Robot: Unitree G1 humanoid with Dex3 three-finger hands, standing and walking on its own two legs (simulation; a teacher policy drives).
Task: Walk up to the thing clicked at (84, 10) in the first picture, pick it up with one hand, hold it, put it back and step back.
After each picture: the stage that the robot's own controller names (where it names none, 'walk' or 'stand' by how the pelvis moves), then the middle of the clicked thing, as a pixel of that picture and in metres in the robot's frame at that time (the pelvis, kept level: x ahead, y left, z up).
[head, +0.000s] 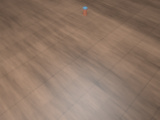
stand; (85, 11) +2.13 +0.01 -0.72
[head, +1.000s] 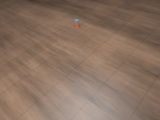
walk; (77, 23) +2.01 +0.24 -0.70
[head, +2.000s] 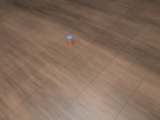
walk; (70, 41) +1.46 +0.29 -0.72
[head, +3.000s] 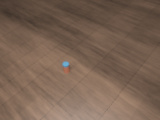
walk; (66, 67) +1.00 +0.27 -0.72
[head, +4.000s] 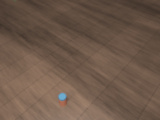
walk; (62, 99) +0.66 +0.20 -0.70
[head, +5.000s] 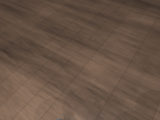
walk; out of the picture +0.41 +0.22 -0.69
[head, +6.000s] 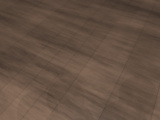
stand; out of the picture +0.34 +0.21 -0.72
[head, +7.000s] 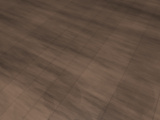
stand; out of the picture +0.33 +0.20 -0.73
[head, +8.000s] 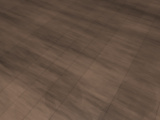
stand; out of the picture +0.34 +0.19 -0.73
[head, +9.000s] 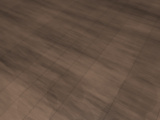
stand; out of the picture +0.33 +0.19 -0.73
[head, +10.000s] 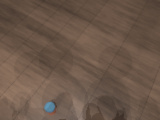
go down; (50, 108) +0.36 +0.20 -0.61
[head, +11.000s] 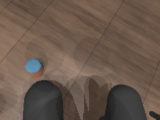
go down; (35, 69) +0.41 +0.25 -0.31
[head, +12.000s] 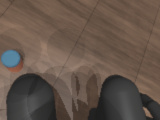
close in; (13, 62) +0.40 +0.27 -0.26
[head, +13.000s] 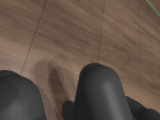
close; out of the picture +0.38 +0.29 -0.21
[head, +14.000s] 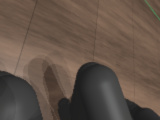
close; out of the picture +0.37 +0.30 -0.22
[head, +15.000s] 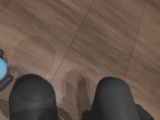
lift; out of the picture +0.32 +0.29 -0.11
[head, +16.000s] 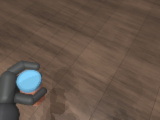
lift; (32, 88) +0.32 +0.18 +0.03
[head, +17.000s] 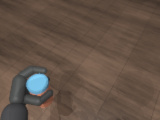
hold; (41, 91) +0.32 +0.17 +0.00
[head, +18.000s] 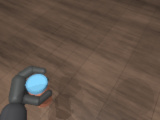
hold; (40, 91) +0.32 +0.17 +0.01
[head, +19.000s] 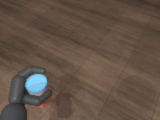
hold; (40, 91) +0.32 +0.17 +0.01
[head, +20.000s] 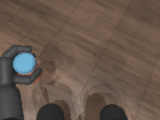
crouch; (29, 69) +0.39 +0.20 -0.06
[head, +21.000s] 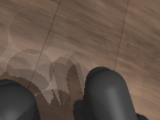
lower; out of the picture +0.41 +0.30 -0.18
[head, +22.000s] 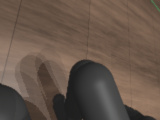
lower; out of the picture +0.41 +0.31 -0.22
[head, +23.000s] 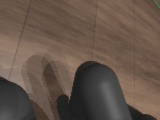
lower; out of the picture +0.39 +0.31 -0.22
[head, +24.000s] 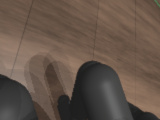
lower; out of the picture +0.38 +0.30 -0.22
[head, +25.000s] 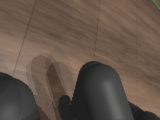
lower; out of the picture +0.38 +0.30 -0.22
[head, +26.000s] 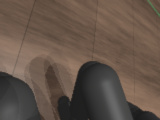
withdraw; out of the picture +0.38 +0.30 -0.22
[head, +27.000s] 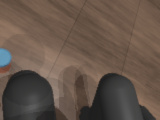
stand; (1, 61) +0.39 +0.28 -0.25
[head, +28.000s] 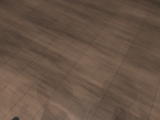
stand; out of the picture +0.35 +0.19 -0.63
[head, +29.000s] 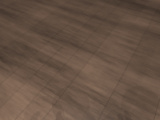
stand; out of the picture +0.36 +0.21 -0.67
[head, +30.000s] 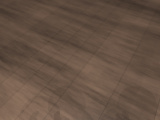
stand; out of the picture +0.36 +0.20 -0.67
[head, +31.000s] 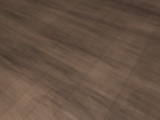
stand; out of the picture +0.36 +0.19 -0.72
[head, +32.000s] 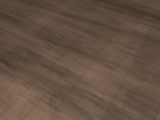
stand; out of the picture +0.35 +0.20 -0.72
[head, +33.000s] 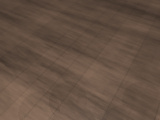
walk; out of the picture +0.34 +0.20 -0.73
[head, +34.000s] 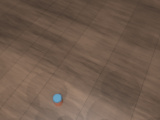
walk; (58, 100) +0.48 +0.19 -0.70
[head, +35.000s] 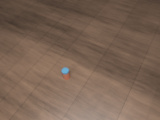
walk; (66, 73) +0.79 +0.24 -0.70
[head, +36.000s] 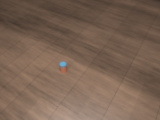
stand; (63, 67) +1.00 +0.21 -0.71
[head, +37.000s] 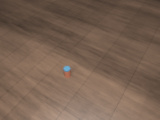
stand; (67, 72) +0.95 +0.20 -0.73
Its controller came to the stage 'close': yes
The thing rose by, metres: 0.70
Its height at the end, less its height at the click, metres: +0.00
